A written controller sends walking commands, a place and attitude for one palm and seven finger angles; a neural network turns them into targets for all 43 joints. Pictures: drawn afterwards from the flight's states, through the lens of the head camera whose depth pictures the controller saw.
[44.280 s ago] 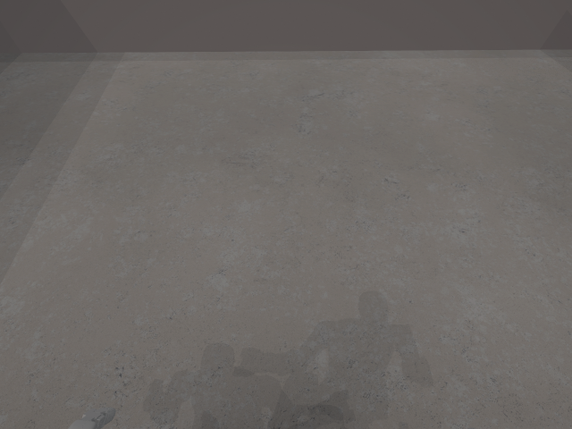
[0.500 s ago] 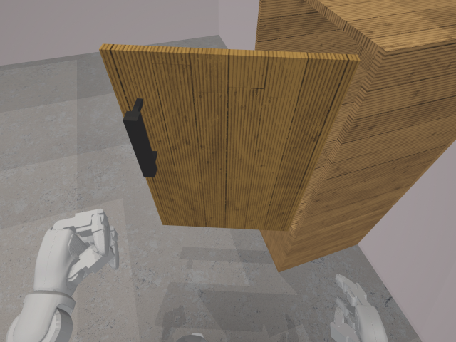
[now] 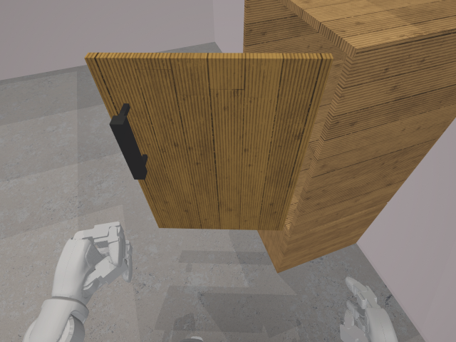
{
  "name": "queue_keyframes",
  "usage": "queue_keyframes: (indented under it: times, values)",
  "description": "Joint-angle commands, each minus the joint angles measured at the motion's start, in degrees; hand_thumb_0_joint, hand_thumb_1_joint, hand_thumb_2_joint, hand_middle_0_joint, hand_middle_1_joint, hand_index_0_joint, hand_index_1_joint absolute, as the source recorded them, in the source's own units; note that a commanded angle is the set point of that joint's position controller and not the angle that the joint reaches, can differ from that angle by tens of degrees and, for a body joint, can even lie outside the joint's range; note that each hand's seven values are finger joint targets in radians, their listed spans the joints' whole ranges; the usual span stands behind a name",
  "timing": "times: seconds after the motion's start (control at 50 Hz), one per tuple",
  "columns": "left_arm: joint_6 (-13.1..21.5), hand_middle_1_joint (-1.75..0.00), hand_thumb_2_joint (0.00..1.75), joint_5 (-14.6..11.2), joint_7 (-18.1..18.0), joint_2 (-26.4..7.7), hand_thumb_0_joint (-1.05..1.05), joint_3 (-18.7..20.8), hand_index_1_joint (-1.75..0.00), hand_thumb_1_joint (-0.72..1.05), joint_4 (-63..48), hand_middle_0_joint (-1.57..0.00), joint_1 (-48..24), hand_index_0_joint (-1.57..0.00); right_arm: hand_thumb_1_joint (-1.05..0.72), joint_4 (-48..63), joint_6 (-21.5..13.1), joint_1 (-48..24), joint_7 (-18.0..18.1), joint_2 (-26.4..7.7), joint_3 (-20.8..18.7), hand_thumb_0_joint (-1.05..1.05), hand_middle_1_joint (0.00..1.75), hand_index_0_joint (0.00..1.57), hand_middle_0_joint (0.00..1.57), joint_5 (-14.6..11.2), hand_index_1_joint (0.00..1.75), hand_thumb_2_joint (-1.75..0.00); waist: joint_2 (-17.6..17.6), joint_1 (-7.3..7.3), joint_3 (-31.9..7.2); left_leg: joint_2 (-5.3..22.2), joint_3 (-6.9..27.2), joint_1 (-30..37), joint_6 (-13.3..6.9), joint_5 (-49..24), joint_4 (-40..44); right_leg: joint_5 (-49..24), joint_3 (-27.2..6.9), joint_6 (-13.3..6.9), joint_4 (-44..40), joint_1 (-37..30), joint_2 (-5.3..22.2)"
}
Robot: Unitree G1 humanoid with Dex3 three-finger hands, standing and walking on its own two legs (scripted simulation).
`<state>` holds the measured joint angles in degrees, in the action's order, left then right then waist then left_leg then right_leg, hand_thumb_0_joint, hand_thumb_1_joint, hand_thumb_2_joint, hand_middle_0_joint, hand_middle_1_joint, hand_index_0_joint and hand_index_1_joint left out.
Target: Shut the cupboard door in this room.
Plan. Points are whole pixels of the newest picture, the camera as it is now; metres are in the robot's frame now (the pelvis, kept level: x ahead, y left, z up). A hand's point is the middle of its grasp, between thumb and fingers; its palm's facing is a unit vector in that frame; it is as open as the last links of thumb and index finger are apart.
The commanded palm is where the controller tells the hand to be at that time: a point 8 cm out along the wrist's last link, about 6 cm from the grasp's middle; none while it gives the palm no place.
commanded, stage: bring the fist close to the handle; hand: left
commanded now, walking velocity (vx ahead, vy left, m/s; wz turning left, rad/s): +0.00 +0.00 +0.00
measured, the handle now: (133, 143) +0.47 +0.23 +0.08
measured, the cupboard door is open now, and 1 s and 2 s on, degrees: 69 69 63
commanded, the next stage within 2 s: push the door shut along its arc in 1.38 s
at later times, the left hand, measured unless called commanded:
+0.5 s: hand (121, 210) +0.30 +0.20 +0.09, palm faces +0.07 -1.00 -0.02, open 3.1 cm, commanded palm +0.27 +0.25 +0.08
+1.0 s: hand (135, 176) +0.38 +0.20 +0.09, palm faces +0.05 -1.00 -0.03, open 3.1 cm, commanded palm +0.34 +0.25 +0.08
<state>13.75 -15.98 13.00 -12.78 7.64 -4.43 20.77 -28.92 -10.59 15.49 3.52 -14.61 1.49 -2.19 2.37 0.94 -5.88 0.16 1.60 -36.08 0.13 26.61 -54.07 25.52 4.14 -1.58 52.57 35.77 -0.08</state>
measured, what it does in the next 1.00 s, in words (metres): stands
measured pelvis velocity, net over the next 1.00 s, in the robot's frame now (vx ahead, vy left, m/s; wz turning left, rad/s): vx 0.00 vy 0.01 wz -0.02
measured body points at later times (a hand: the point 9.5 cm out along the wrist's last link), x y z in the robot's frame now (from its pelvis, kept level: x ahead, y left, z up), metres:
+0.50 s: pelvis +0.00 +0.01 +0.00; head +0.05 +0.00 +0.45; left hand +0.29 +0.25 +0.09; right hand +0.16 -0.23 -0.08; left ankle +0.01 +0.12 -0.69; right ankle +0.01 -0.10 -0.69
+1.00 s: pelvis +0.00 +0.01 +0.01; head +0.05 +0.00 +0.45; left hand +0.37 +0.25 +0.09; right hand +0.13 -0.24 -0.10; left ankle +0.01 +0.12 -0.69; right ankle +0.01 -0.10 -0.69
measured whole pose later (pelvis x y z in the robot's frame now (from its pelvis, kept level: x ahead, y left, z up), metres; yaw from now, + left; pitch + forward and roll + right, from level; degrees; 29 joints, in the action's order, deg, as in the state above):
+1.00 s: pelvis +0.00 +0.01 +0.01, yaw -1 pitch +11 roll -1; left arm 15.0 -12.4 10.1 -16.1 14.1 29.9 -17.7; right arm -34.7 -6.6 16.0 3.2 -14.2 1.4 -1.9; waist 1.7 -1.3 -5.1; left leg 0.0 -0.1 -37.2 -0.6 24.8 -51.2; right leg 23.3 2.4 -0.8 50.0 37.6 0.1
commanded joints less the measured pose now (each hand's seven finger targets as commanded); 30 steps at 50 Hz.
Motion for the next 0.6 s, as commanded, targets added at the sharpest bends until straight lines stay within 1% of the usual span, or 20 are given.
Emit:
queue_keyframes:
  times: [0.0,0.02,0.04,0.06,0.1,0.14,0.16,0.18,0.2,0.22,0.26,0.3,0.36,0.38,0.4,0.46,0.48,0.5,0.56,0.58]
  values:
    - [5.6,-1.50,0.90,-1.3,-2.3,-11.9,0.00,9.7,-1.50,0.90,-16.0,-1.30,-11.2,-1.30,-0.90,8.6,-3.6,-3.3,0.9,-6.1,-2.3,0.00,0.30,0.20,0.20,0.6,0.30,-0.90,-2.3,-0.44,-8.7,-1.3,-0.3,1.2,-1.3,-11.0,6.8,-8.4,-5.9,1.1,-10.4,-9.4,0.5]
    - [6.6,-1.50,0.90,-1.0,-3.3,-11.6,0.00,10.1,-1.50,0.90,-15.3,-1.30,-14.2,-1.30,-0.90,8.0,-3.7,-3.8,0.9,-5.8,-2.1,0.00,0.30,0.20,0.20,0.7,0.30,-0.90,-1.5,-0.76,-8.5,-1.3,-0.1,1.0,-1.2,-10.5,6.8,-7.4,-5.8,0.9,-10.1,-8.5,0.5]
    - [7.4,-1.50,0.90,-1.1,-3.9,-10.3,0.00,9.7,-1.50,0.90,-12.8,-1.30,-15.7,-1.30,-0.90,7.5,-3.8,-3.8,0.9,-5.5,-1.9,0.00,0.30,0.20,0.20,0.7,0.30,-0.90,-2.7,-1.11,-6.7,-1.2,0.0,0.4,-1.1,-9.4,6.9,-5.9,-5.4,0.9,-10.0,-7.2,0.3]
    - [8.3,-1.50,0.90,-1.2,-4.1,-9.8,0.00,9.5,-1.50,0.90,-11.1,-1.30,-17.4,-1.30,-0.90,6.7,-4.0,-4.0,0.8,-5.6,-1.9,0.00,0.30,0.20,0.20,0.7,0.30,-0.90,-2.1,-1.44,-6.2,-1.2,0.0,0.0,-1.0,-8.8,6.5,-5.0,-5.7,0.9,-9.9,-6.4,0.3]
    - [8.6,-1.50,0.90,-1.1,-3.2,-9.6,0.00,9.0,-1.50,0.90,-7.8,-1.30,-17.1,-1.30,-0.90,6.1,-4.1,-3.9,0.7,-6.1,-2.1,0.00,0.30,0.20,0.20,0.7,0.30,-0.90,-1.7,-1.46,-7.1,-1.3,-0.2,-0.3,-1.2,-8.9,6.1,-5.4,-6.0,0.8,-9.8,-6.6,0.3]
    - [7.3,-1.50,0.90,-0.9,-1.0,-7.9,0.00,6.1,-1.50,0.90,-4.5,-1.30,-18.0,-1.30,-0.90,5.6,-4.2,-3.6,0.6,-6.4,-2.2,0.00,0.30,0.20,0.20,0.3,0.30,-0.90,0.2,-1.66,-8.0,-1.4,-0.4,0.6,-1.1,-9.2,6.6,-6.6,-5.9,0.7,-10.0,-6.9,0.6]
    - [6.1,-1.50,0.90,-1.1,0.1,-8.4,0.00,6.1,-1.50,0.90,-2.7,-1.30,-17.6,-1.30,-0.90,5.5,-4.2,-2.9,0.7,-6.7,-2.4,0.00,0.30,0.20,0.20,0.0,0.30,-0.90,-0.2,-1.69,-8.5,-1.3,-0.3,1.1,-1.2,-9.9,7.0,-7.9,-5.5,0.7,-10.0,-7.3,0.5]
    - [4.8,-1.50,0.90,-1.0,1.4,-7.6,0.00,4.6,-1.50,0.90,-2.4,-1.30,-17.9,-1.30,-0.90,5.8,-4.2,-2.8,0.8,-7.0,-2.4,0.00,0.30,0.20,0.20,-0.1,0.30,-0.90,1.0,-1.52,-9.4,-1.4,-0.3,1.8,-1.3,-10.8,7.4,-9.7,-5.2,0.7,-9.9,-8.0,0.5]
    - [3.2,-1.50,0.90,-1.1,2.2,-8.0,0.00,4.7,-1.50,0.90,-0.3,-1.30,-16.9,-1.30,-0.90,5.9,-4.1,-2.2,0.9,-7.2,-2.5,0.00,0.30,0.20,0.20,-0.3,0.30,-0.90,-1.2,-1.73,-9.4,-1.1,-0.1,1.8,-1.5,-11.5,7.4,-10.6,-5.2,0.9,-10.3,-8.5,0.4]
    - [2.2,-1.50,0.90,-1.2,2.7,-8.0,0.00,4.3,-1.50,0.90,-0.6,-1.30,-19.1,-1.30,-0.90,6.1,-4.0,-2.2,1.0,-7.4,-2.5,0.00,0.30,0.20,0.20,-0.4,0.30,-0.90,-1.2,-1.65,-9.9,-1.2,-0.1,2.0,-1.5,-11.9,7.7,-11.6,-5.2,1.0,-10.4,-9.0,0.6]
    - [1.3,-1.50,0.90,-1.3,2.2,-8.9,0.00,5.4,-1.50,0.90,-2.0,-1.30,-23.0,-1.30,-0.90,6.1,-4.0,-2.3,1.2,-7.2,-2.4,0.00,0.30,0.20,0.20,-0.2,0.30,-0.90,-0.7,-1.28,-11.4,-1.1,0.2,3.8,-1.4,-13.6,8.5,-13.9,-4.0,0.9,-9.6,-9.7,0.4]
    - [1.8,-1.50,0.90,-1.6,0.2,-11.5,0.00,9.1,-1.50,0.90,-2.6,-1.30,-24.1,-1.30,-0.90,6.2,-3.9,-2.4,1.4,-7.2,-2.4,0.00,0.30,0.20,0.20,0.2,0.30,-0.90,-3.0,-0.36,-12.2,-1.0,0.5,4.0,-1.3,-15.1,8.9,-15.5,-3.3,0.8,-8.9,-10.7,0.0]
    - [4.5,-1.50,0.90,-1.2,-2.8,-11.4,0.00,11.5,-1.50,0.90,-1.4,-1.30,-27.2,-1.30,-0.90,5.2,-3.5,-2.9,0.9,-6.5,-2.4,0.00,0.30,0.20,0.20,0.6,0.30,-0.90,-3.1,-0.11,-12.6,-1.0,0.1,4.5,-0.9,-16.4,9.3,-17.3,-2.8,0.8,-7.8,-10.8,-0.1]
    - [5.2,-1.50,0.90,-0.8,-3.4,-10.5,0.00,10.8,-1.50,0.90,-0.5,-1.30,-27.0,-1.30,-0.90,5.1,-3.3,-3.0,0.6,-6.3,-2.3,0.00,0.30,0.20,0.20,0.8,0.30,-0.90,-2.0,0.18,-12.5,-1.2,-0.1,4.4,-0.8,-16.5,9.5,-17.5,-2.6,0.6,-7.3,-10.7,-0.1]
    - [5.7,-1.50,0.90,-0.4,-3.9,-12.0,0.00,11.9,-1.50,0.90,0.4,-1.30,-26.9,-1.30,-0.90,4.8,-3.1,-2.7,0.4,-6.6,-2.5,0.00,0.30,0.20,0.20,0.9,0.30,-0.90,-2.2,0.32,-12.7,-1.0,-0.1,4.1,-0.8,-17.0,9.3,-17.7,-2.6,0.5,-7.2,-11.0,-0.2]
    - [5.9,-1.50,0.90,0.7,-2.9,-9.4,0.00,9.1,-1.50,0.90,3.8,-1.30,-26.2,-1.30,-0.90,4.3,-2.3,-2.4,-0.3,-6.6,-2.7,0.00,0.30,0.20,0.20,0.8,0.30,-0.90,0.1,-0.04,-12.3,-1.0,-0.7,4.9,-0.7,-18.1,9.6,-19.4,-2.4,0.3,-7.0,-10.2,-0.1]
    - [5.7,-1.50,0.90,0.9,-2.4,-9.9,0.00,8.9,-1.50,0.90,4.4,-1.30,-26.9,-1.30,-0.90,4.2,-2.0,-2.0,-0.3,-7.0,-2.9,0.00,0.30,0.20,0.20,0.6,0.30,-0.90,0.5,-0.33,-12.4,-0.9,-0.6,5.0,-0.7,-18.4,9.6,-19.7,-2.3,0.2,-7.0,-10.0,-0.2]
    - [5.1,-1.50,0.90,1.2,-1.7,-9.5,0.00,7.7,-1.50,0.90,5.6,-1.30,-27.6,-1.30,-0.90,4.1,-1.8,-1.7,-0.3,-7.2,-3.0,0.00,0.30,0.20,0.20,0.5,0.30,-0.90,-0.5,-0.97,-12.1,-0.8,-0.7,4.9,-0.9,-18.5,9.4,-19.8,-2.4,0.3,-7.3,-10.0,-0.3]
    - [4.2,-1.50,0.90,0.7,-0.1,-8.0,0.00,5.3,-1.50,0.90,5.2,-1.30,-34.2,-1.30,-0.90,3.9,-1.6,-1.5,0.1,-7.5,-3.1,0.00,0.30,0.20,0.20,0.2,0.30,-0.90,0.3,-2.25,-12.1,-0.6,-0.1,6.4,-0.8,-17.7,9.8,-19.0,-2.0,0.4,-7.9,-8.5,-0.4]
    - [4.2,-1.50,0.90,0.4,-0.2,-9.1,0.00,6.5,-1.50,0.90,5.7,-1.30,-36.0,-1.30,-0.90,3.6,-1.6,-1.4,0.3,-7.6,-3.3,0.00,0.30,0.20,0.20,0.1,0.30,-0.90,0.0,-2.24,-12.0,-0.5,0.2,6.8,-0.8,-17.2,9.9,-18.2,-1.9,0.3,-8.0,-7.9,-0.5]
